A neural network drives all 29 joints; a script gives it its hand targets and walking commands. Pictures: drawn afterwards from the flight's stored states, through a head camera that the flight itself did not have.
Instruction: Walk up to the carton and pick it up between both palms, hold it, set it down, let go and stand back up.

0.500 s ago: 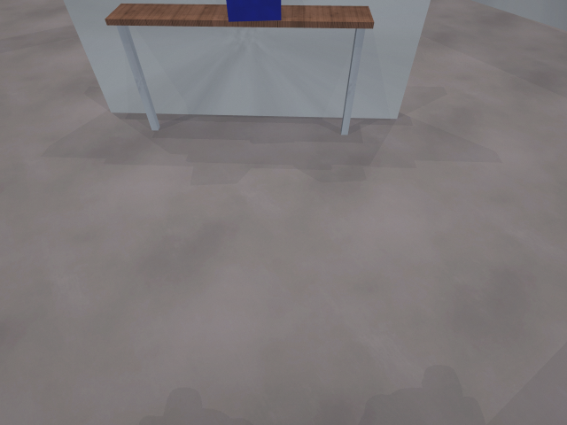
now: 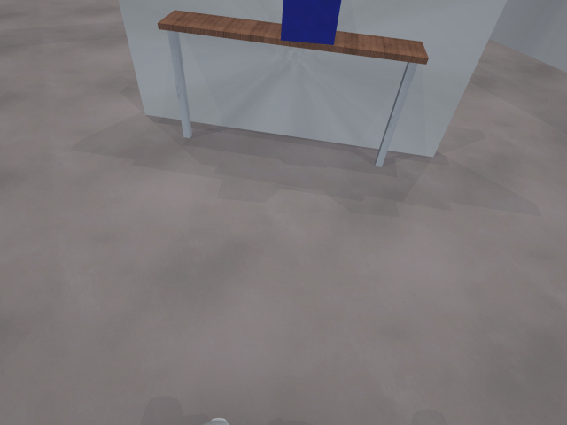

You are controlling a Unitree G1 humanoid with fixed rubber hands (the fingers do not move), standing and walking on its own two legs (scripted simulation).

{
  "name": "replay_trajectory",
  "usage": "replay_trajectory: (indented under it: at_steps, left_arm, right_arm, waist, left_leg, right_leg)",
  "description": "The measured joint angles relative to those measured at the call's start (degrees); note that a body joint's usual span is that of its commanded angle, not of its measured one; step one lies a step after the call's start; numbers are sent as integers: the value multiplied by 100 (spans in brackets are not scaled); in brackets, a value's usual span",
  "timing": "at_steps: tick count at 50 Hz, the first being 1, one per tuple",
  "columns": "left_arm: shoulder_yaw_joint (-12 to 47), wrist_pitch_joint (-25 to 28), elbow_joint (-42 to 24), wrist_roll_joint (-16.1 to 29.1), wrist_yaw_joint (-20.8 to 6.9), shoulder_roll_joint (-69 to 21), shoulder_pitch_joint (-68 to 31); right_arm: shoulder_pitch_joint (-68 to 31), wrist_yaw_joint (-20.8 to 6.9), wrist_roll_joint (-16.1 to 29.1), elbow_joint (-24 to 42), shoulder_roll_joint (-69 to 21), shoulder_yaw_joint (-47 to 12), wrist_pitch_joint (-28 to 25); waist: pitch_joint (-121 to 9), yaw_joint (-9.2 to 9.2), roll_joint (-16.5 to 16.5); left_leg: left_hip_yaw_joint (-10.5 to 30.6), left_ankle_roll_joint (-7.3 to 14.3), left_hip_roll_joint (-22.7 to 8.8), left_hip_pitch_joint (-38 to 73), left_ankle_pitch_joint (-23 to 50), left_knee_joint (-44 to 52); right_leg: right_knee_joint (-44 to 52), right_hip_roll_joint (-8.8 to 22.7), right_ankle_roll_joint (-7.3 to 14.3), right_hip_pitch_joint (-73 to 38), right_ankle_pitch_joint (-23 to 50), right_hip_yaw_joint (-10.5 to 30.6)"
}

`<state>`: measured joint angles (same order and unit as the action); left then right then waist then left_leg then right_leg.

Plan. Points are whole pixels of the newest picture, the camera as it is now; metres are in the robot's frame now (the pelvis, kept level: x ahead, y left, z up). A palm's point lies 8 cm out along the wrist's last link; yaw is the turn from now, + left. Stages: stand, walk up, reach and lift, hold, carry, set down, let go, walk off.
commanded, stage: walk up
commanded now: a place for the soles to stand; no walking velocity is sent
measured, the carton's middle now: (311, 0) +1.79 -0.06 +0.06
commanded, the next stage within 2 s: none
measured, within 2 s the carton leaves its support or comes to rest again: neither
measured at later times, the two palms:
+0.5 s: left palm (155, 340) +0.28 +0.22 -0.09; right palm out of the picture +0.13 -0.27 -0.12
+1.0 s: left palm (225, 281) +0.41 +0.13 -0.10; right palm (423, 224) +0.60 -0.31 -0.10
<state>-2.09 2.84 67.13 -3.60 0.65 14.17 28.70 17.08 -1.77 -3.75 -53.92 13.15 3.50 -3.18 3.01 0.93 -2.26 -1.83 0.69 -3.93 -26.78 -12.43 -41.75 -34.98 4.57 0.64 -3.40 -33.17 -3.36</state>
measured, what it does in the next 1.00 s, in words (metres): walks ahead: right foot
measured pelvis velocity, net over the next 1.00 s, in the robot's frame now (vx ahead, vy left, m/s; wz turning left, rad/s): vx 0.49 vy -0.09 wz -0.01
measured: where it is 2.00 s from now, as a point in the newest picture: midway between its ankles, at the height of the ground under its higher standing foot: (300, 258)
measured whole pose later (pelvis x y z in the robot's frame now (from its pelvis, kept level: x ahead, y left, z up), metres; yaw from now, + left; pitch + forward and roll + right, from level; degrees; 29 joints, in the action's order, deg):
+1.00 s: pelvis +0.49 -0.09 +0.02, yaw +0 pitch -4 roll -2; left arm 0.4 5.9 55.6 -2.1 0.6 7.9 30.3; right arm 10.2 -2.8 -3.8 -49.6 12.1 1.3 -1.1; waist 3.4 3.0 3.9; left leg -3.8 1.1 -5.3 -35.1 -2.7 -44.7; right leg -26.1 -1.3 1.1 -1.9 -24.2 -6.1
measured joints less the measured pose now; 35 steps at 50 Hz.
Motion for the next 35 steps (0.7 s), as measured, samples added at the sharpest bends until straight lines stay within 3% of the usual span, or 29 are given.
replay_trajectory:
  at_steps: [1,4,7,11,15,19,25,28,30,32,35]
  left_arm:
    - [4,-67,-40,10,-48,26,-40]
    - [22,-232,-463,59,-176,135,-315]
    - [-21,-200,-919,21,-211,275,-755]
    - [-34,-140,-1357,10,-307,360,-1133]
    - [-11,-218,-1522,-4,-398,278,-1227]
    - [5,-298,-1553,35,-466,127,-1270]
    - [-32,-262,-1476,105,-489,-23,-1247]
    - [-42,-145,-1543,77,-413,-8,-1064]
    - [-60,-53,-1557,122,-284,-128,-1065]
    - [14,-84,-1550,239,-165,-317,-995]
    - [119,-106,-1494,275,-84,-516,-841]
  right_arm:
    - [-17,55,3,77,-28,34,-52]
    - [37,210,143,114,-184,-80,66]
    - [150,240,187,-16,-369,-261,133]
    - [444,183,130,-162,-453,-377,18]
    - [876,193,68,-304,-384,-369,-51]
    - [1189,245,88,-490,-281,-353,-82]
    - [1200,185,40,-542,-83,-300,-114]
    - [1175,173,-6,-443,34,-268,-55]
    - [988,127,2,-400,181,-259,72]
    - [711,71,65,-288,325,-207,202]
    - [372,65,142,-8,435,-171,149]
  waist:
    - [68,-76,-82]
    - [153,-114,-145]
    - [216,-80,-134]
    - [65,-150,-105]
    - [-235,-237,9]
    - [-382,-193,121]
    - [-173,-146,131]
    - [-112,-178,133]
    - [98,-79,376]
    - [254,-43,595]
    - [339,-43,713]
  left_leg:
    - [-73,12,116,-25,101,-263]
    - [-170,70,244,116,-472,-651]
    - [-193,89,223,639,-418,-148]
    - [-312,89,209,1326,-277,722]
    - [-364,78,216,1867,-331,1289]
    - [-485,47,139,2410,-487,1754]
    - [-690,-258,-22,3032,-890,1935]
    - [-679,-133,-245,2955,-1574,1193]
    - [-203,103,-408,2405,-1830,-286]
    - [337,131,-167,1691,-1625,-1773]
    - [313,89,85,705,-1121,-2901]
  right_leg:
    - [-722,127,82,203,-181,106]
    - [-3122,-146,121,1324,150,592]
    - [-4101,-298,58,2420,493,337]
    - [-3529,-161,-32,3423,1163,125]
    - [-3060,-16,-172,3933,1768,201]
    - [-2319,161,-309,4042,2185,298]
    - [-774,267,-158,3572,2731,280]
    - [-353,135,-80,3039,2337,177]
    - [-1020,-111,46,3213,1974,55]
    - [-1169,-283,130,3103,1670,-51]
    - [-586,-413,169,2592,1707,-108]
